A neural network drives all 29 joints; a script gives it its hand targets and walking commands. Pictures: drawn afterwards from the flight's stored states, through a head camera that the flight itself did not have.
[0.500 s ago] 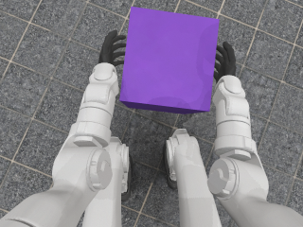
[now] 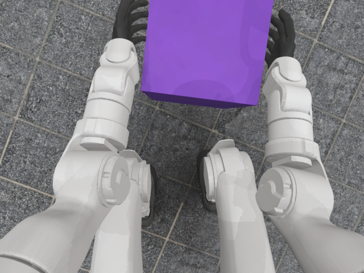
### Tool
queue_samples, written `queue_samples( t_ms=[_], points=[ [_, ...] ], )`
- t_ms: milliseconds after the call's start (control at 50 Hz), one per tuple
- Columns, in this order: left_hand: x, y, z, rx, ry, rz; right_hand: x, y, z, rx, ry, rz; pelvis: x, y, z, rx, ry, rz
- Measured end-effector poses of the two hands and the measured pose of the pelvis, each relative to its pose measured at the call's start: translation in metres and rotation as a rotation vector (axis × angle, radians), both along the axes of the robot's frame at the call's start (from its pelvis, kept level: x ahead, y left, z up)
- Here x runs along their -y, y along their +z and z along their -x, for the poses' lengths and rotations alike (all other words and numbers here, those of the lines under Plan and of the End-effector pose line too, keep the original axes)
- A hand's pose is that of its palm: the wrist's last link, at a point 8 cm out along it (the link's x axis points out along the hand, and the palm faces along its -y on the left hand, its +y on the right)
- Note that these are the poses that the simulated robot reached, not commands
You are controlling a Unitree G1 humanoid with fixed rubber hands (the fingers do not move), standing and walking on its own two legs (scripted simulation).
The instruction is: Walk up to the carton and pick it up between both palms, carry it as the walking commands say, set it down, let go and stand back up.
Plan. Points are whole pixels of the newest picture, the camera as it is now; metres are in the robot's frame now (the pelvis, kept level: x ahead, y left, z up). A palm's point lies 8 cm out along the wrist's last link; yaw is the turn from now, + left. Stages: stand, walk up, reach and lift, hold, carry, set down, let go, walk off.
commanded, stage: set down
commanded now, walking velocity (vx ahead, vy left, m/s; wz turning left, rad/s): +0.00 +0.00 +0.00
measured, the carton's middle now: (198, 54) +0.51 -0.09 -0.20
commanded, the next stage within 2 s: none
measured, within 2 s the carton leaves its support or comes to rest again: rests again in 1.24 s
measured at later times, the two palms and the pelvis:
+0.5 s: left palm (137, 45) +0.54 +0.04 -0.19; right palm (270, 57) +0.49 -0.24 -0.19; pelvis +0.00 +0.00 -0.05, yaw +0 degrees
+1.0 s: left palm (137, 49) +0.54 +0.05 -0.21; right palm (267, 61) +0.49 -0.24 -0.20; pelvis -0.01 +0.00 -0.06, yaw +0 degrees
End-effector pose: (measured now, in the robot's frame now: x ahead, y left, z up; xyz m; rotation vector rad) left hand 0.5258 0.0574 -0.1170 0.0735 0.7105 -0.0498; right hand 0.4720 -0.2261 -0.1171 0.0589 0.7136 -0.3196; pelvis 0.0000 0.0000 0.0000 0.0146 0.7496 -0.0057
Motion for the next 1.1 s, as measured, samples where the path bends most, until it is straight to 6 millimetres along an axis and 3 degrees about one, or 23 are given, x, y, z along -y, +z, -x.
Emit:
queue_samples(
  t_ms=[320, 420, 720, 1100],
  points=[
    [0.005, -0.060, -0.013, -0.011, -0.011, -0.004, 0.005, -0.059, -0.013, -0.014, 0.008, 0.001, 0.001, -0.035, -0.001, 0.023, 0.003, 0.002],
    [0.010, -0.075, -0.015, -0.014, -0.019, -0.003, 0.011, -0.068, -0.018, -0.023, 0.017, 0.015, 0.000, -0.045, -0.002, 0.033, 0.000, 0.002],
    [0.007, -0.076, -0.014, -0.015, -0.013, -0.007, 0.008, -0.071, -0.017, -0.022, 0.024, 0.000, 0.000, -0.054, 0.002, 0.058, 0.003, 0.001],
    [0.007, -0.096, -0.012, -0.039, -0.033, -0.004, 0.011, -0.084, -0.017, -0.055, 0.057, 0.010, -0.002, -0.059, 0.003, 0.074, 0.015, 0.016]
  ],
)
